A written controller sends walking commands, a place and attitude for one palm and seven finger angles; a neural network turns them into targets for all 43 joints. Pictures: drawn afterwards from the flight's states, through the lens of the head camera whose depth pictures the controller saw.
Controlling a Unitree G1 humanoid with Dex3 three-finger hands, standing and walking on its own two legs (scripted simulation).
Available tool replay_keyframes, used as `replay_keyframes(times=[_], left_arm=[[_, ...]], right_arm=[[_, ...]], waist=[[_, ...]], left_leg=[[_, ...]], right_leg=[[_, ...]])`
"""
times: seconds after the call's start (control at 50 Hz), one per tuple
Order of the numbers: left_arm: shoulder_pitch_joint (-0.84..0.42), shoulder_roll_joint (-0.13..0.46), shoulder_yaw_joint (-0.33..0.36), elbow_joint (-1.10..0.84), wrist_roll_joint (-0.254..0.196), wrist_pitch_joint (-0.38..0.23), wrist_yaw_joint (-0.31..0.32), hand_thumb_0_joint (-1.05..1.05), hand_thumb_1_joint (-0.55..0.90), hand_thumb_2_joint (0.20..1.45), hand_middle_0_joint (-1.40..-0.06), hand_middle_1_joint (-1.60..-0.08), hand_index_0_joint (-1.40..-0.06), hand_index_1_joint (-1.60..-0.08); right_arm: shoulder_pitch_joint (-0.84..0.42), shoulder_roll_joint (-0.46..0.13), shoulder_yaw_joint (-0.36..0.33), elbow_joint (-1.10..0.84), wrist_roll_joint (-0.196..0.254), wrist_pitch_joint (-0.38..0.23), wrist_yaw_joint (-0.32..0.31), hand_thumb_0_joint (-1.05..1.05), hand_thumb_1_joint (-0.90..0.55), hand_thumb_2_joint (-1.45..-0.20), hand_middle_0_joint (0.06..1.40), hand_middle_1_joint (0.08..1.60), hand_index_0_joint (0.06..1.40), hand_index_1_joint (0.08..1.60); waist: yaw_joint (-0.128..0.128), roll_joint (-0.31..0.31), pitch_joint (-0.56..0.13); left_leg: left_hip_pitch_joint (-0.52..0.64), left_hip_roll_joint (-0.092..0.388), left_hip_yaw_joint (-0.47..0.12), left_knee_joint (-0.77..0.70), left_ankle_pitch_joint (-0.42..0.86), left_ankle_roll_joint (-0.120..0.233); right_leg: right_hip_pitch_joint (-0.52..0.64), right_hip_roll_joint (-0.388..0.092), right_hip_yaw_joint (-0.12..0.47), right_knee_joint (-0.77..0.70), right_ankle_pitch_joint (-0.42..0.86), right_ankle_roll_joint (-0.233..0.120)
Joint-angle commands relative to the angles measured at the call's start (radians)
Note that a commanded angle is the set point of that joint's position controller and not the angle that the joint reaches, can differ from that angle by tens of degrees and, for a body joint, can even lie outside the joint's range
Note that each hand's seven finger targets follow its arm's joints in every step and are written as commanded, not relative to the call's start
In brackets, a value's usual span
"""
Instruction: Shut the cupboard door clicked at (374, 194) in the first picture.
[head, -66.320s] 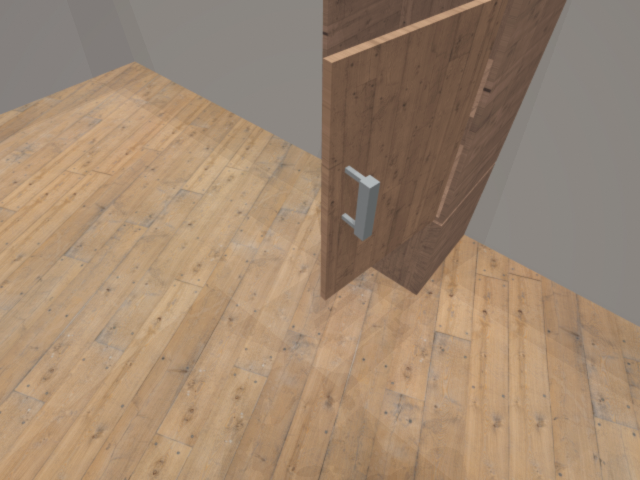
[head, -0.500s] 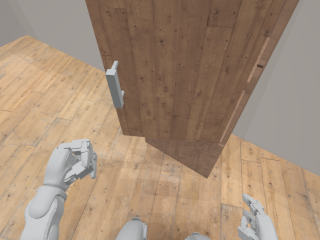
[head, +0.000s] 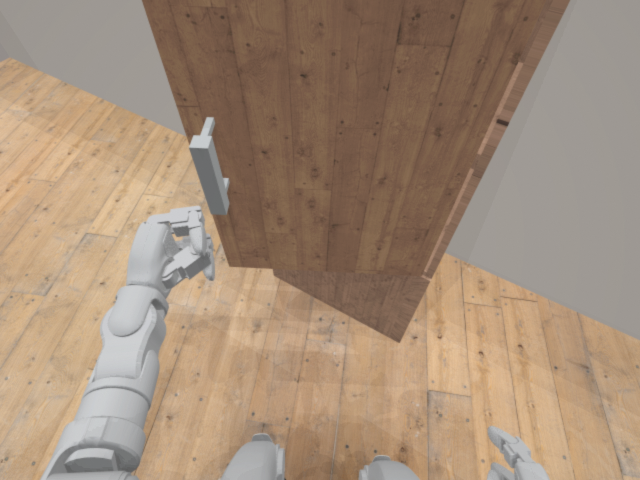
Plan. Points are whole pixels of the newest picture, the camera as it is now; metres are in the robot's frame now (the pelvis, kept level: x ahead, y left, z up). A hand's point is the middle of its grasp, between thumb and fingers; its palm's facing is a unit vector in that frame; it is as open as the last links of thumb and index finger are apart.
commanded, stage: bring the fist close to the handle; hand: left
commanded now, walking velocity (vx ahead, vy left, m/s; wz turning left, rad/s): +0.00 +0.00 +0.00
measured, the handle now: (214, 167) +0.53 +0.17 +0.06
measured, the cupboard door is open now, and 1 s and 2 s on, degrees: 28 26 8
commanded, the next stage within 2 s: push the door shut along its arc in 0.64 s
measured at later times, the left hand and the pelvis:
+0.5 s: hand (227, 214) +0.44 +0.13 +0.06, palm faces -0.03 -1.00 -0.02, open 3.1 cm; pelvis +0.00 +0.00 +0.00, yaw -2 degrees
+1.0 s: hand (232, 201) +0.46 +0.13 +0.07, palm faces -0.10 -0.99 -0.03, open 3.1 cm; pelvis +0.00 -0.01 -0.01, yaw -1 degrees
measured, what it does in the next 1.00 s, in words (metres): stands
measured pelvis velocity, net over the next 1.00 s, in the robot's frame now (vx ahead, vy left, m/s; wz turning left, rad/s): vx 0.00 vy -0.01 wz -0.01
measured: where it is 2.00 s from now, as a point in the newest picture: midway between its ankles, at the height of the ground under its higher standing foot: outside the picture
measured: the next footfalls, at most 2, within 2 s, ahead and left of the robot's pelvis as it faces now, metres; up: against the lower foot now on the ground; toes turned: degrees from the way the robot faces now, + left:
none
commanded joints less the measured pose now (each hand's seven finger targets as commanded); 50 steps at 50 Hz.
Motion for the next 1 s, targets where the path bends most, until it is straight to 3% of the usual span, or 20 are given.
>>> replay_keyframes(times=[0.0, 0.12, 0.16, 0.22, 0.26, 0.3, 0.36, 0.4, 0.44, 0.5, 0.56, 0.62, 0.68, 0.72, 0.76, 0.78, 0.82, 0.86, 0.92, 0.98], left_arm=[[-0.459, 0.142, 0.044, -0.125, 0.006, -0.083, 0.026, 0.0, 0.9, 0.9, -1.3, -1.5, -1.3, -1.5], [-0.623, 0.17, 0.076, 0.073, 0.036, -0.103, 0.05, 0.0, 0.9, 0.9, -1.3, -1.5, -1.3, -1.5], [-0.715, 0.181, 0.079, 0.11, 0.05, -0.118, 0.058, 0.0, 0.9, 0.9, -1.3, -1.5, -1.3, -1.5], [-0.749, 0.192, 0.106, 0.177, 0.057, -0.135, 0.07, 0.0, 0.9, 0.9, -1.3, -1.5, -1.3, -1.5], [-0.71, 0.252, 0.163, 0.209, 0.064, -0.146, 0.069, 0.0, 0.9, 0.9, -1.3, -1.5, -1.3, -1.5], [-0.66, 0.233, 0.158, 0.209, 0.064, -0.147, 0.059, 0.0, 0.9, 0.9, -1.3, -1.5, -1.3, -1.5], [-0.603, 0.262, 0.182, 0.154, 0.057, -0.154, 0.044, 0.0, 0.9, 0.9, -1.3, -1.5, -1.3, -1.5], [-0.619, 0.227, 0.148, 0.123, 0.047, -0.153, 0.035, 0.0, 0.9, 0.9, -1.3, -1.5, -1.3, -1.5], [-0.623, 0.24, 0.158, 0.125, 0.039, -0.152, 0.036, 0.0, 0.9, 0.9, -1.3, -1.5, -1.3, -1.5], [-0.717, 0.223, 0.128, 0.102, 0.04, -0.176, 0.035, 0.0, 0.9, 0.9, -1.3, -1.5, -1.3, -1.5], [-0.748, 0.214, 0.11, 0.082, 0.039, -0.202, 0.032, 0.0, 0.9, 0.9, -1.3, -1.5, -1.3, -1.5], [-0.726, 0.187, 0.089, 0.154, 0.044, -0.193, 0.031, 0.0, 0.9, 0.9, -1.3, -1.5, -1.3, -1.5], [-0.696, 0.212, 0.116, 0.204, 0.047, -0.179, 0.034, 0.0, 0.9, 0.9, -1.3, -1.5, -1.3, -1.5], [-0.718, 0.215, 0.117, 0.215, 0.048, -0.172, 0.037, 0.0, 0.9, 0.9, -1.3, -1.5, -1.3, -1.5], [-0.74, 0.274, 0.156, 0.215, 0.056, -0.18, 0.035, 0.0, 0.9, 0.9, -1.3, -1.5, -1.3, -1.5], [-0.78, 0.256, 0.129, 0.226, 0.059, -0.181, 0.028, 0.0, 0.9, 0.9, -1.3, -1.5, -1.3, -1.5], [-0.845, 0.289, 0.14, 0.253, 0.065, -0.184, 0.015, 0.0, 0.9, 0.9, -1.3, -1.5, -1.3, -1.5], [-0.89, 0.304, 0.144, 0.244, 0.063, -0.195, -0.003, 0.0, 0.9, 0.9, -1.3, -1.5, -1.3, -1.5], [-0.931, 0.277, 0.112, 0.314, 0.059, -0.176, -0.032, 0.0, 0.9, 0.9, -1.3, -1.5, -1.3, -1.5], [-0.956, 0.303, 0.132, 0.314, 0.05, -0.167, -0.057, 0.0, 0.9, 0.9, -1.3, -1.5, -1.3, -1.5]], right_arm=[[0.035, -0.137, -0.06, -0.103, -0.003, -0.026, 0.001, 0.0, -0.9, -0.9, 0.2, 0.3, 0.2, 0.3], [0.079, -0.145, -0.066, -0.069, -0.013, 0.002, 0.011, 0.0, -0.9, -0.9, 0.2, 0.3, 0.2, 0.3], [0.099, -0.147, -0.068, -0.06, -0.017, 0.009, 0.016, 0.0, -0.9, -0.9, 0.2, 0.3, 0.2, 0.3], [0.119, -0.145, -0.071, -0.052, -0.025, 0.024, 0.026, 0.0, -0.9, -0.9, 0.2, 0.3, 0.2, 0.3], [0.139, -0.153, -0.073, -0.059, -0.031, 0.036, 0.03, 0.0, -0.9, -0.9, 0.2, 0.3, 0.2, 0.3], [0.139, -0.147, -0.075, -0.073, -0.029, 0.052, 0.039, 0.0, -0.9, -0.9, 0.2, 0.3, 0.2, 0.3], [0.148, -0.148, -0.081, -0.091, -0.027, 0.071, 0.04, 0.0, -0.9, -0.9, 0.2, 0.3, 0.2, 0.3], [0.144, -0.14, -0.079, -0.09, -0.02, 0.08, 0.042, 0.0, -0.9, -0.9, 0.2, 0.3, 0.2, 0.3], [0.143, -0.143, -0.081, -0.086, -0.016, 0.085, 0.035, 0.0, -0.9, -0.9, 0.2, 0.3, 0.2, 0.3], [0.14, -0.137, -0.08, -0.065, -0.015, 0.078, 0.026, 0.0, -0.9, -0.9, 0.2, 0.3, 0.2, 0.3], [0.141, -0.14, -0.082, -0.055, -0.016, 0.066, 0.021, 0.0, -0.9, -0.9, 0.2, 0.3, 0.2, 0.3], [0.139, -0.139, -0.08, -0.04, -0.017, 0.064, 0.023, 0.0, -0.9, -0.9, 0.2, 0.3, 0.2, 0.3], [0.134, -0.144, -0.078, -0.046, -0.016, 0.069, 0.025, 0.0, -0.9, -0.9, 0.2, 0.3, 0.2, 0.3], [0.129, -0.142, -0.076, -0.051, -0.016, 0.074, 0.025, 0.0, -0.9, -0.9, 0.2, 0.3, 0.2, 0.3], [0.131, -0.15, -0.073, -0.059, -0.019, 0.076, 0.023, 0.0, -0.9, -0.9, 0.2, 0.3, 0.2, 0.3], [0.123, -0.144, -0.069, -0.057, -0.016, 0.076, 0.023, 0.0, -0.9, -0.9, 0.2, 0.3, 0.2, 0.3], [0.125, -0.147, -0.069, -0.05, -0.016, 0.076, 0.021, 0.0, -0.9, -0.9, 0.2, 0.3, 0.2, 0.3], [0.134, -0.151, -0.069, -0.051, -0.018, 0.072, 0.018, 0.0, -0.9, -0.9, 0.2, 0.3, 0.2, 0.3], [0.143, -0.156, -0.068, -0.037, -0.016, 0.069, 0.021, 0.0, -0.9, -0.9, 0.2, 0.3, 0.2, 0.3], [0.158, -0.164, -0.071, -0.034, -0.016, 0.065, 0.022, 0.0, -0.9, -0.9, 0.2, 0.3, 0.2, 0.3]], waist=[[-0.024, 0.024, -0.326], [-0.052, -0.011, -0.32], [-0.06, 0.028, -0.339], [-0.058, 0.015, -0.39], [-0.037, 0.003, -0.414], [-0.027, 0.002, -0.426], [-0.014, -0.013, -0.452], [-0.029, -0.023, -0.416], [-0.039, -0.059, -0.376], [-0.059, -0.003, -0.362], [-0.063, 0.043, -0.386], [-0.064, 0.023, -0.368], [-0.049, 0.004, -0.359], [-0.058, -0.023, -0.341], [-0.054, -0.019, -0.357], [-0.07, -0.008, -0.346], [-0.084, -0.018, -0.344], [-0.083, 0.02, -0.386], [-0.107, 0.023, -0.385], [-0.103, 0.035, -0.45]], left_leg=[[0.361, -0.007, -0.066, -0.136, 0.149, 0.002], [0.332, -0.002, -0.07, -0.121, 0.134, 0.003], [0.342, -0.003, -0.078, -0.113, 0.144, 0.004], [0.344, -0.004, -0.069, -0.097, 0.186, 0.002], [0.32, -0.007, -0.063, -0.091, 0.21, 0.006], [0.312, -0.008, -0.047, -0.094, 0.228, 0.007], [0.301, -0.012, -0.035, -0.093, 0.262, 0.013], [0.301, -0.01, -0.031, -0.104, 0.238, 0.012], [0.264, -0.012, -0.022, -0.107, 0.189, 0.018], [0.291, -0.012, -0.029, -0.104, 0.163, 0.017], [0.342, -0.012, -0.04, -0.101, 0.162, 0.015], [0.346, -0.008, -0.047, -0.105, 0.164, 0.012], [0.322, -0.011, -0.046, -0.108, 0.149, 0.012], [0.292, -0.011, -0.04, -0.107, 0.132, 0.016], [0.273, -0.014, -0.041, -0.098, 0.132, 0.019], [0.265, -0.014, -0.037, -0.09, 0.135, 0.021], [0.234, -0.012, -0.04, -0.076, 0.113, 0.022], [0.257, -0.013, -0.047, -0.062, 0.133, 0.022], [0.277, -0.005, -0.062, -0.053, 0.146, 0.018], [0.287, -0.005, -0.065, -0.036, 0.182, 0.02]], right_leg=[[-0.018, 0.015, 0.023, -0.172, 0.236, -0.007], [-0.062, 0.02, 0.023, -0.169, 0.219, -0.005], [-0.088, 0.023, 0.022, -0.155, 0.217, -0.008], [-0.073, 0.024, 0.025, -0.145, 0.256, -0.005], [-0.04, 0.028, 0.029, -0.133, 0.284, -0.007], [-0.011, 0.026, 0.033, -0.136, 0.319, -0.003], [0.048, 0.03, 0.044, -0.135, 0.381, -0.001], [0.045, 0.029, 0.043, -0.152, 0.37, 0.003], [0.052, 0.029, 0.056, -0.176, 0.34, 0.009], [0.012, 0.026, 0.058, -0.179, 0.307, 0.007], [-0.021, 0.029, 0.051, -0.175, 0.28, 0.0], [-0.041, 0.027, 0.043, -0.176, 0.278, 0.0], [-0.034, 0.026, 0.044, -0.176, 0.267, 0.0], [-0.023, 0.025, 0.048, -0.182, 0.261, 0.004], [-0.009, 0.025, 0.055, -0.17, 0.266, 0.002], [-0.018, 0.022, 0.063, -0.171, 0.279, 0.005], [-0.027, 0.022, 0.073, -0.167, 0.261, 0.008], [-0.038, 0.025, 0.07, -0.148, 0.269, 0.001], [-0.095, 0.027, 0.059, -0.141, 0.262, 0.0], [-0.085, 0.027, 0.059, -0.124, 0.289, -0.002]])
